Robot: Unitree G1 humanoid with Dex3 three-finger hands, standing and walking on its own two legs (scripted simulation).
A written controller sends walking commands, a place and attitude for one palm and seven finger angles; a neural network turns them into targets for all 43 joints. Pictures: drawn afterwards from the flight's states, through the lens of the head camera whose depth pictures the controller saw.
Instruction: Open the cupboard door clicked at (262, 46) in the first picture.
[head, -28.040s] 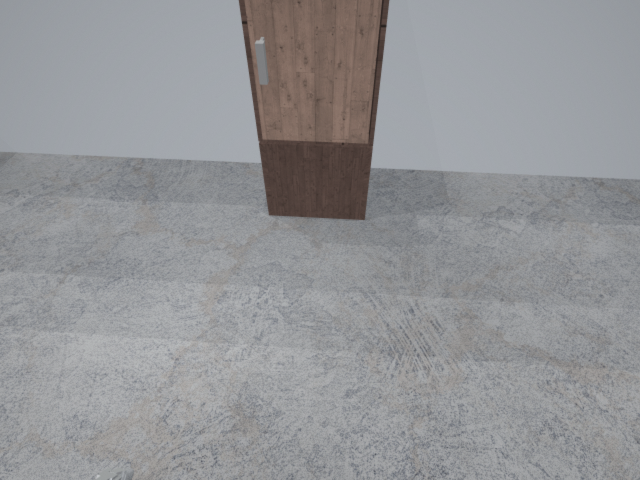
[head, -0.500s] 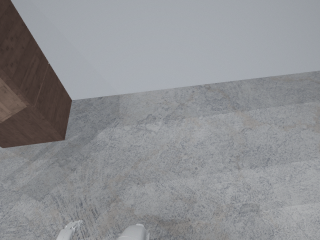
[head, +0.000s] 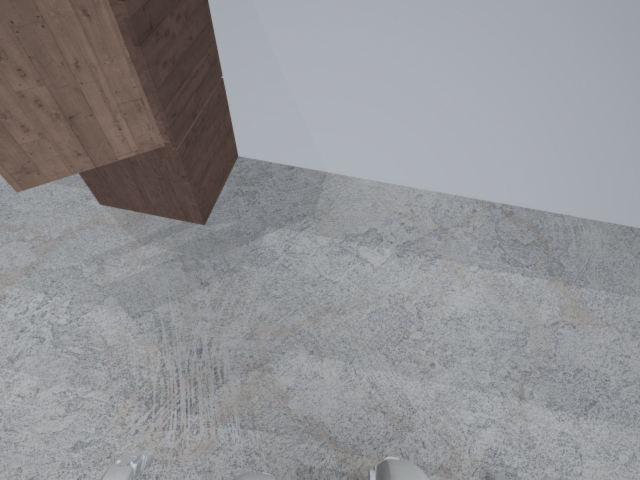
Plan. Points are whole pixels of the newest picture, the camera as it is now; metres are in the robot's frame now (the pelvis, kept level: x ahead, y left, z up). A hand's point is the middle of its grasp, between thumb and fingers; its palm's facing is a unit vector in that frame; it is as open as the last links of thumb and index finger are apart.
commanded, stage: turn to face it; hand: left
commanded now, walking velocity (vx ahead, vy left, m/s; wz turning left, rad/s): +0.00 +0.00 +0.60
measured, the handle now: out of the picture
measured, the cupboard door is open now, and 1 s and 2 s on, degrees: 41 41 41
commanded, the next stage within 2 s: take the last steps up to it in 0.84 s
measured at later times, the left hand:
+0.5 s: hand out of the picture -0.01 +0.19 -0.19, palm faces +0.34 -0.91 -0.23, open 7.4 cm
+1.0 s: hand out of the picture -0.03 +0.12 -0.16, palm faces +0.51 -0.83 -0.22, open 7.4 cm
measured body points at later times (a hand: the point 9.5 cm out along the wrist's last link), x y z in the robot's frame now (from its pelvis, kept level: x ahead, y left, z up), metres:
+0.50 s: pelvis +0.00 -0.02 -0.01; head +0.05 +0.01 +0.43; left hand -0.03 +0.24 -0.17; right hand +0.20 -0.23 -0.14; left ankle -0.02 +0.09 -0.74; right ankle +0.01 -0.15 -0.70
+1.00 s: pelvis +0.02 -0.06 +0.01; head +0.06 -0.04 +0.45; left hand -0.05 +0.17 -0.14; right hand +0.22 -0.24 -0.14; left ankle -0.05 +0.04 -0.69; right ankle +0.07 -0.16 -0.74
